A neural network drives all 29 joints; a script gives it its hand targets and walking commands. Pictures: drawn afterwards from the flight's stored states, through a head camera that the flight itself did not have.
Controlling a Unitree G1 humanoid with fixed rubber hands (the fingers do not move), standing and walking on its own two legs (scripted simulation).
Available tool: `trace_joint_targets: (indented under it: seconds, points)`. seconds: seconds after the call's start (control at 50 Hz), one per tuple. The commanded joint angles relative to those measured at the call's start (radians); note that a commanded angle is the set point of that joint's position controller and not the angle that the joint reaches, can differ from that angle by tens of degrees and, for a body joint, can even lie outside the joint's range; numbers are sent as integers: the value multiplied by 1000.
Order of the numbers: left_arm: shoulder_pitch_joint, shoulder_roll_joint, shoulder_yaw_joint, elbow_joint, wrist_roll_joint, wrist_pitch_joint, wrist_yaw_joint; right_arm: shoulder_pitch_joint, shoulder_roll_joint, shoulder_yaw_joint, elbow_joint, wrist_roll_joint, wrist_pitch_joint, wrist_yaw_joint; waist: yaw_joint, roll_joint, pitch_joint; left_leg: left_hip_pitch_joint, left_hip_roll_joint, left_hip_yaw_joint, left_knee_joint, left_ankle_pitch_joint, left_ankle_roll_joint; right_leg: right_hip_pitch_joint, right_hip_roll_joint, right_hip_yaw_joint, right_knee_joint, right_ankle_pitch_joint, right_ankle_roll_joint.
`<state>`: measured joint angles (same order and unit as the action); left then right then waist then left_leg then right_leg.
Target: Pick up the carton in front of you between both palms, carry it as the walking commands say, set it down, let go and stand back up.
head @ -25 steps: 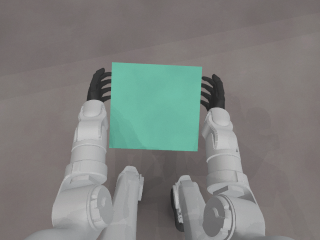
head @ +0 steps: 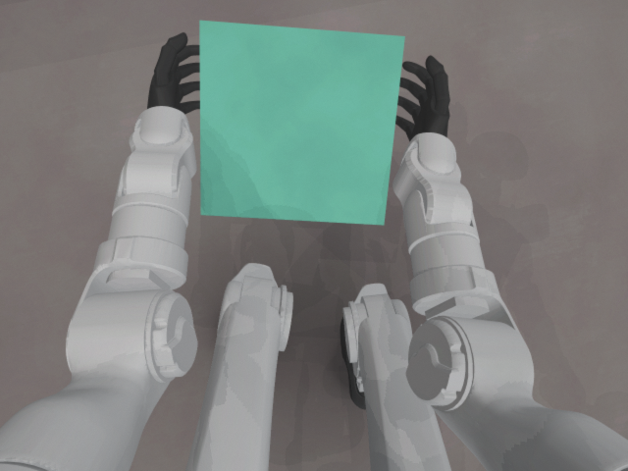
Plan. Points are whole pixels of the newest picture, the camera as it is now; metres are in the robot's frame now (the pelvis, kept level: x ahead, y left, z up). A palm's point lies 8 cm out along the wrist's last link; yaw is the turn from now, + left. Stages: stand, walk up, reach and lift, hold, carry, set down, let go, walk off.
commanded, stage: set down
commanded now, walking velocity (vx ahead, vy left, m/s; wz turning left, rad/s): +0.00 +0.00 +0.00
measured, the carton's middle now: (298, 132) +0.50 +0.08 -0.21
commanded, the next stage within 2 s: none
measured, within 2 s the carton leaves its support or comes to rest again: rests again in 1.18 s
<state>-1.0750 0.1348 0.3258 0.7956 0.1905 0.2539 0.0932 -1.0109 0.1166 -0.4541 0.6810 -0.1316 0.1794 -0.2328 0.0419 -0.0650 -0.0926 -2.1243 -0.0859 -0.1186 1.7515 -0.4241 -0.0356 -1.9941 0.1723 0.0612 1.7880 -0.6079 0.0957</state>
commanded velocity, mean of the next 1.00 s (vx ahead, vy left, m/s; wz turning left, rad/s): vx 0.00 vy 0.00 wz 0.00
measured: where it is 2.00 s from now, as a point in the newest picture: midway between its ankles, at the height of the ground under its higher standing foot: (302, 359)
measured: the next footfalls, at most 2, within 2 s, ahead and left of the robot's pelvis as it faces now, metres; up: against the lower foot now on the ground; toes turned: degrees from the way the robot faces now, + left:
none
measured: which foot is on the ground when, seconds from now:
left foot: down 0.00-1.00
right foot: down 0.00-1.00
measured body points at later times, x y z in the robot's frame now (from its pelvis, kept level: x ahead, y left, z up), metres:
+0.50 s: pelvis -0.01 +0.00 -0.08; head +0.34 +0.07 +0.19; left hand +0.51 +0.25 -0.25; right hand +0.52 -0.05 -0.25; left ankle +0.12 +0.12 -0.45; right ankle +0.08 -0.14 -0.45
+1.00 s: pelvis -0.01 -0.01 -0.09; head +0.34 +0.04 +0.17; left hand +0.51 +0.25 -0.26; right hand +0.53 -0.05 -0.26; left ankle +0.12 +0.12 -0.45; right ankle +0.08 -0.13 -0.45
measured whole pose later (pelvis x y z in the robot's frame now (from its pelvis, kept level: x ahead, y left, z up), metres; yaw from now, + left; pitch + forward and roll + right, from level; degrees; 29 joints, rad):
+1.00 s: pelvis -0.01 -0.01 -0.09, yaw -3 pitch +41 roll -3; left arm -1.40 0.35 0.39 1.05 0.18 0.21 -0.09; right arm -1.37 -0.01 -0.43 0.92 -0.12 0.16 -0.17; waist 0.10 -0.09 0.23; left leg -2.31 0.00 -0.08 2.07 -0.47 -0.03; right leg -2.22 0.24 0.05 2.12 -0.62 0.11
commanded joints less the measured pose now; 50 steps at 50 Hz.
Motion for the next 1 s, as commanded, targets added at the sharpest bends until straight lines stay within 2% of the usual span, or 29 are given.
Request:
trace_joint_targets:
  seconds: [0.0,0.18,0.32,0.36,0.44,0.48,0.56,0.8,0.86,0.98]
  points:
    - [-580,-846,-427,-40,-111,-44,-264,-668,787,494,27,82,-7,258,48,138,-1056,908,-38,156,-101,246,-3,191,71,-165,-112,179,-30]
    - [-704,-768,-382,21,-124,-41,-278,-797,727,430,72,93,0,250,62,140,-1004,809,-21,159,4,201,-1,106,70,-176,4,137,-33]
    - [-792,-703,-383,42,-159,-50,-297,-890,692,436,80,131,-3,246,89,116,-985,741,-2,172,92,229,0,104,65,-178,82,147,-31]
    - [-820,-688,-373,33,-173,-58,-309,-905,680,441,85,134,-5,246,104,66,-929,667,0,167,107,236,7,111,63,-178,98,154,-29]
    - [-814,-667,-380,25,-213,-74,-323,-935,714,510,40,173,-21,243,135,3,-944,697,3,158,153,355,20,133,66,-179,137,246,-24]
    - [-793,-668,-380,31,-223,-77,-326,-934,725,541,34,186,-25,241,147,-18,-966,713,5,156,167,396,24,145,66,-178,148,276,-20]
    - [-747,-653,-349,72,-211,-75,-341,-902,733,539,74,186,-26,248,168,-48,-886,644,12,154,181,384,33,115,65,-165,151,276,-21]
    - [-728,-535,-207,203,-119,-60,-390,-856,625,406,207,99,-11,249,166,-67,-655,404,30,160,185,188,59,73,60,-139,129,155,-37]
    - [-721,-513,-179,233,-97,-57,-398,-841,599,372,229,73,-7,254,148,-69,-598,375,31,154,185,158,64,44,59,-139,125,129,-41]
    - [-680,-478,-152,271,-69,-56,-397,-779,551,313,282,37,-6,267,133,-54,-531,363,30,140,180,163,67,2,57,-144,135,130,-45]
